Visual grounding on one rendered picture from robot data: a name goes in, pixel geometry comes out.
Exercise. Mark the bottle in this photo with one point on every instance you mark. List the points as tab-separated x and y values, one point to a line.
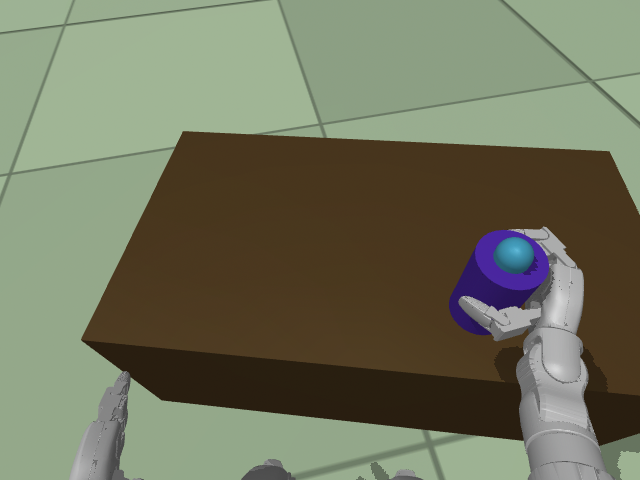
504	270

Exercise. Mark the left robot hand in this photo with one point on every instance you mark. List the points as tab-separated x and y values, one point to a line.
98	455

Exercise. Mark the right robot arm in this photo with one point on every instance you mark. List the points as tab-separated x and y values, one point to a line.
558	435

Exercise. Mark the right robot hand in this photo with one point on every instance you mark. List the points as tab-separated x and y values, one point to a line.
557	302

